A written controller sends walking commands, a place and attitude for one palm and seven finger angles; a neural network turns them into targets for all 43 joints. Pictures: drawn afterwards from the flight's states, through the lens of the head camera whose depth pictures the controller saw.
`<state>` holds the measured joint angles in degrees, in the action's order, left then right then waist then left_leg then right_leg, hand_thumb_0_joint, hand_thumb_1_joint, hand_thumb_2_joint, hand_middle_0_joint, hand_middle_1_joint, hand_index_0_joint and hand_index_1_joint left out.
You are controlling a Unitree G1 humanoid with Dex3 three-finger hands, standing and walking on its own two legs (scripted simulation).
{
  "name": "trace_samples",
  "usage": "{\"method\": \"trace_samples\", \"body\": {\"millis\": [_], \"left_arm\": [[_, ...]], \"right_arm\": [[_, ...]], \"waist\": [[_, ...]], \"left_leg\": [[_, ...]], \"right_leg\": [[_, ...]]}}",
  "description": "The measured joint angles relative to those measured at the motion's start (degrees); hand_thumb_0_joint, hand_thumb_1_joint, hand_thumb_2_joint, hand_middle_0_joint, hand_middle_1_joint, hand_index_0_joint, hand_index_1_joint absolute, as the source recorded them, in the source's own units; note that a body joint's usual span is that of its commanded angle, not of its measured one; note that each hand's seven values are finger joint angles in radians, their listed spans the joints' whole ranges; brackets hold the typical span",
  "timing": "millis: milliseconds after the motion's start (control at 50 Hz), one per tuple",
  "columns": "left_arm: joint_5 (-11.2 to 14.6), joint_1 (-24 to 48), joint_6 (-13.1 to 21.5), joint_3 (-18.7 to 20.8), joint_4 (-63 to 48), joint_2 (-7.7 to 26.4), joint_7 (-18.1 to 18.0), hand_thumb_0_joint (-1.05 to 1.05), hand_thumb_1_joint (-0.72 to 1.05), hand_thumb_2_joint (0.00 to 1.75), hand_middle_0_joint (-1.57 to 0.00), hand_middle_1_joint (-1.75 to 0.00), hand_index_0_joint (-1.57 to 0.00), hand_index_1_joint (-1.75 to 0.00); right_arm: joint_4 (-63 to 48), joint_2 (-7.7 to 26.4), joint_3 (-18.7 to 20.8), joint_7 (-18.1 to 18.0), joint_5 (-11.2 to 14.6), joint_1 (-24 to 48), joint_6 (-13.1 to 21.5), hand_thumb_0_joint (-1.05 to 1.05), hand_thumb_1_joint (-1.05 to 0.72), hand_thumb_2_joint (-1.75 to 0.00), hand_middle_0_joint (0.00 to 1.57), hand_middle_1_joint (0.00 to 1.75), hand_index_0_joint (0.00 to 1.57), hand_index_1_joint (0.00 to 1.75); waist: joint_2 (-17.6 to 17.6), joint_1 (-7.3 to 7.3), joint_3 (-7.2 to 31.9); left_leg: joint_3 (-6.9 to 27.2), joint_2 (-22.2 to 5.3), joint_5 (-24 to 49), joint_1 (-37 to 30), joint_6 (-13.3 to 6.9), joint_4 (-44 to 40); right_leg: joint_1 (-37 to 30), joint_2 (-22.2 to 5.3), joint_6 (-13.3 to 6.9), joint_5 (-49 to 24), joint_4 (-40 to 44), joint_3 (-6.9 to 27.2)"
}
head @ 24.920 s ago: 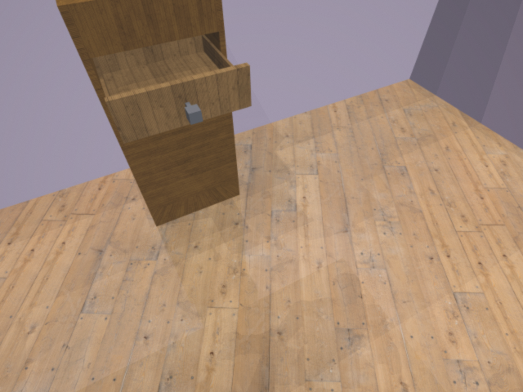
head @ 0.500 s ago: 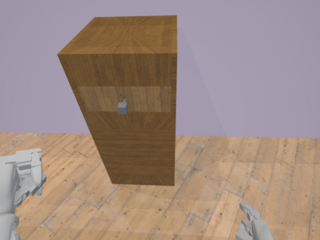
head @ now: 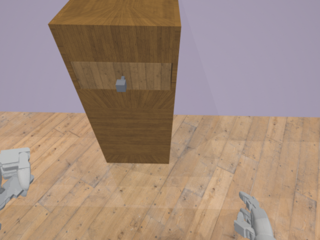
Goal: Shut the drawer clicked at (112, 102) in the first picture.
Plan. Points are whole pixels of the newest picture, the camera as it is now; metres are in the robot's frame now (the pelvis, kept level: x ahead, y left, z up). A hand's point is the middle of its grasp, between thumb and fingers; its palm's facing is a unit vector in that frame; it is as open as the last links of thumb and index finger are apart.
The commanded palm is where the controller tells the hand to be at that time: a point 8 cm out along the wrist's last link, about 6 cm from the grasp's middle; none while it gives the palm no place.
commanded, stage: step back with the hand held close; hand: left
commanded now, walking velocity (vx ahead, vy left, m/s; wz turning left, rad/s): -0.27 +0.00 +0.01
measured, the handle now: (122, 82) +0.67 +0.20 -0.02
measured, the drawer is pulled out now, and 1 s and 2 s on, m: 0.00 0.00 0.00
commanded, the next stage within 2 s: stop stepping back and stand still in 0.76 s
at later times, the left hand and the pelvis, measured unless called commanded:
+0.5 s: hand (15, 208) +0.14 +0.23 +0.17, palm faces +0.34 -0.80 -0.49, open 3.3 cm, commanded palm +0.07 +0.28 +0.18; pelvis -0.06 -0.01 +0.00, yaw +1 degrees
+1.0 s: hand out of the picture +0.01 +0.22 +0.17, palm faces +0.33 -0.81 -0.49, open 3.3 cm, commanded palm -0.04 +0.26 +0.18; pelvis -0.17 -0.02 +0.00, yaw +0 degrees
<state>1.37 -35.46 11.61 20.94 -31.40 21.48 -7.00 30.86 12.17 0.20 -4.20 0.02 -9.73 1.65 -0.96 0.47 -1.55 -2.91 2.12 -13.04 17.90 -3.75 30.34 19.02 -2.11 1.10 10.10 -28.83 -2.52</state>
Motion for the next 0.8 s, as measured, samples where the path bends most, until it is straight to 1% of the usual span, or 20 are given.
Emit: {"method": "trace_samples", "body": {"millis": [120,220,260,300,320,380,440,500,580,600,620,660,680,700,720,740,760,780,800], "left_arm": [[-0.51,0.09,1.10,-0.24,-1.33,-0.99,-0.41,0.02,0.89,0.90,-1.41,-1.60,-1.41,-1.60],[-0.45,-0.01,2.53,-0.36,-2.75,-0.75,-1.24,0.02,0.89,0.90,-1.41,-1.60,-1.41,-1.60],[-0.90,0.21,2.89,0.05,-2.74,-0.27,-1.41,0.02,0.89,0.90,-1.41,-1.60,-1.41,-1.60],[-1.50,0.78,2.95,0.68,-2.49,0.71,-1.29,0.02,0.89,0.90,-1.41,-1.60,-1.41,-1.60],[-1.69,0.91,3.09,1.19,-2.45,1.20,-1.18,0.02,0.89,0.90,-1.41,-1.60,-1.41,-1.60],[-1.42,0.28,4.14,3.09,-2.76,1.87,-0.93,0.02,0.89,0.90,-1.41,-1.60,-1.41,-1.60],[-0.39,-0.40,4.87,3.89,-3.72,1.87,-0.60,0.02,0.89,0.90,-1.41,-1.60,-1.41,-1.60],[0.38,0.11,4.74,2.29,-4.15,1.82,0.07,0.02,0.89,0.90,-1.41,-1.60,-1.41,-1.60],[0.83,-0.97,4.01,0.69,-4.88,2.77,1.04,0.02,0.89,0.90,-1.41,-1.60,-1.41,-1.60],[0.81,-1.37,3.99,0.67,-5.01,3.06,1.18,0.02,0.89,0.90,-1.41,-1.60,-1.41,-1.60],[0.87,-1.73,4.05,0.67,-5.03,3.35,1.18,0.02,0.89,0.90,-1.41,-1.60,-1.41,-1.60],[0.94,-1.91,3.99,0.57,-4.59,3.48,0.78,0.02,0.89,0.90,-1.41,-1.60,-1.41,-1.60],[0.88,-1.69,3.84,0.60,-4.12,3.23,0.48,0.02,0.89,0.90,-1.41,-1.60,-1.41,-1.60],[0.78,-1.29,3.63,0.69,-3.60,2.85,0.20,0.02,0.89,0.90,-1.41,-1.60,-1.41,-1.60],[0.60,-0.83,3.46,0.89,-3.07,2.44,-0.11,0.02,0.89,0.90,-1.41,-1.60,-1.41,-1.60],[0.49,-0.44,3.29,1.11,-2.66,2.05,-0.41,0.02,0.89,0.90,-1.41,-1.60,-1.41,-1.60],[0.46,-0.10,3.08,1.21,-2.54,1.68,-0.69,0.02,0.89,0.90,-1.41,-1.60,-1.41,-1.60],[0.32,0.44,2.97,1.07,-2.64,1.43,-0.84,0.02,0.89,0.90,-1.41,-1.60,-1.41,-1.60],[0.11,1.57,2.91,1.02,-2.32,1.73,-0.88,0.02,0.89,0.90,-1.41,-1.60,-1.41,-1.60]], "right_arm": [[-0.10,0.14,-0.25,0.12,-0.25,-0.44,1.13,0.01,-0.90,-0.90,0.21,0.30,0.20,0.30],[1.10,0.68,-0.07,-0.21,-0.49,-1.55,1.75,0.01,-0.90,-0.90,0.21,0.30,0.20,0.30],[1.44,0.63,-0.04,-0.57,-0.60,-2.15,2.03,0.01,-0.90,-0.90,0.21,0.30,0.20,0.30],[1.53,0.29,0.22,-0.86,-0.71,-3.32,2.40,0.01,-0.90,-0.90,0.21,0.30,0.20,0.30],[1.68,0.07,0.32,-0.86,-0.76,-3.83,2.61,0.01,-0.90,-0.90,0.21,0.30,0.20,0.30],[2.17,-0.45,0.26,-0.41,-1.04,-4.21,3.41,0.01,-0.90,-0.90,0.21,0.30,0.20,0.30],[2.78,-0.81,-0.10,0.29,-1.34,-2.13,4.26,0.01,-0.90,-0.90,0.21,0.30,0.20,0.30],[3.32,-0.91,-0.16,0.92,-1.44,1.02,4.24,0.01,-0.90,-0.90,0.21,0.30,0.20,0.30],[2.23,-1.04,-0.08,1.40,-1.04,2.93,3.30,0.01,-0.90,-0.90,0.21,0.30,0.21,0.30],[1.85,-1.01,0.05,1.38,-0.87,2.91,2.98,0.01,-0.90,-0.90,0.21,0.30,0.21,0.30],[1.68,-1.00,0.29,1.34,-0.63,2.69,2.64,0.01,-0.90,-0.90,0.21,0.30,0.21,0.30],[2.17,-0.95,1.02,1.19,-0.48,1.89,1.78,0.01,-0.90,-0.90,0.21,0.30,0.21,0.30],[2.61,-0.91,1.31,1.03,-0.54,1.44,1.22,0.01,-0.90,-0.90,0.21,0.30,0.21,0.30],[2.93,-0.85,1.44,0.82,-0.66,0.97,0.67,0.01,-0.90,-0.90,0.21,0.30,0.20,0.30],[3.12,-0.74,1.38,0.51,-0.72,0.56,0.22,0.01,-0.90,-0.90,0.21,0.30,0.20,0.30],[3.20,-0.52,1.20,0.18,-0.72,0.26,-0.06,0.01,-0.90,-0.90,0.21,0.30,0.20,0.30],[3.06,-0.06,1.04,-0.12,-0.66,0.00,-0.07,0.01,-0.90,-0.90,0.21,0.30,0.20,0.30],[2.70,0.64,1.12,-0.40,-0.58,-0.23,0.20,0.01,-0.90,-0.90,0.21,0.30,0.20,0.30],[3.09,0.44,1.48,-0.64,-0.44,0.11,0.54,0.01,-0.90,-0.90,0.21,0.30,0.20,0.30]], "waist": [[-0.15,0.01,0.31],[0.36,-0.45,0.50],[0.62,-1.03,0.37],[0.57,-1.95,0.66],[0.55,-2.07,1.08],[0.71,-1.69,2.24],[1.68,-0.56,1.42],[1.60,-0.08,-0.75],[0.38,-0.53,-1.32],[0.00,-0.76,-1.03],[-0.11,-0.92,-0.47],[0.51,-0.78,1.17],[1.06,-0.64,1.94],[1.67,-0.52,2.56],[2.24,-0.49,2.98],[2.62,-0.59,3.25],[2.47,-0.84,3.34],[1.61,-1.26,3.30],[2.38,-1.51,2.48]], "left_leg": [[0.70,-0.98,-0.45,3.30,0.07,3.51],[1.07,-1.29,-0.37,5.04,-0.11,5.04],[1.34,-1.09,0.24,5.00,-0.45,4.41],[2.59,-0.58,1.12,5.23,-0.61,3.67],[3.10,-0.45,1.51,5.55,-0.59,3.33],[3.55,-0.51,2.53,7.18,-0.35,2.49],[2.26,-0.70,4.01,8.57,0.08,1.37],[1.61,-1.18,6.30,8.56,0.55,-0.47],[1.98,-2.19,8.30,8.90,1.23,-1.12],[2.34,-2.40,7.13,9.55,1.44,-0.14],[2.93,-2.20,3.52,10.50,2.05,2.04],[4.04,-0.90,-3.47,12.63,3.28,11.78],[4.06,-0.43,-5.58,12.90,3.61,16.10],[3.84,-0.28,-6.78,12.18,3.78,17.84],[3.58,-0.43,-6.96,10.53,3.83,16.75],[3.48,-0.77,-5.96,8.17,3.75,13.10],[3.52,-1.47,-2.95,5.31,3.46,7.52],[4.16,-2.14,-1.54,3.32,2.92,2.70],[4.15,-1.32,-1.54,3.46,2.50,1.75]], "right_leg": [[1.59,0.89,-0.22,-1.09,-0.22,-0.80],[2.45,1.29,-0.14,-1.56,-0.09,-1.04],[2.98,2.07,0.11,0.50,-2.03,0.32],[2.30,3.38,0.16,0.28,-6.18,1.94],[1.66,4.02,0.23,1.84,-7.58,2.56],[-1.05,5.26,-0.24,5.94,-7.24,4.03],[-2.05,5.15,-0.74,7.65,-2.96,5.36],[-1.22,5.43,-0.94,6.56,-2.33,5.96],[-0.36,6.46,-1.42,4.95,-2.67,5.62],[-0.23,6.73,-1.61,4.60,-2.53,5.32],[-0.05,6.76,-1.84,4.24,-2.29,5.11],[0.48,6.17,-2.20,3.36,-1.54,5.18],[0.64,5.70,-2.16,2.74,-0.91,5.38],[0.77,5.22,-1.99,2.05,-0.22,5.59],[1.01,4.79,-1.77,1.39,0.34,5.74],[1.49,4.49,-1.50,0.87,0.55,5.77],[2.21,4.48,-1.17,0.58,0.24,5.50],[3.30,4.75,-0.83,0.58,-0.61,4.72],[4.39,3.98,-0.41,0.87,-2.15,4.76]]}}
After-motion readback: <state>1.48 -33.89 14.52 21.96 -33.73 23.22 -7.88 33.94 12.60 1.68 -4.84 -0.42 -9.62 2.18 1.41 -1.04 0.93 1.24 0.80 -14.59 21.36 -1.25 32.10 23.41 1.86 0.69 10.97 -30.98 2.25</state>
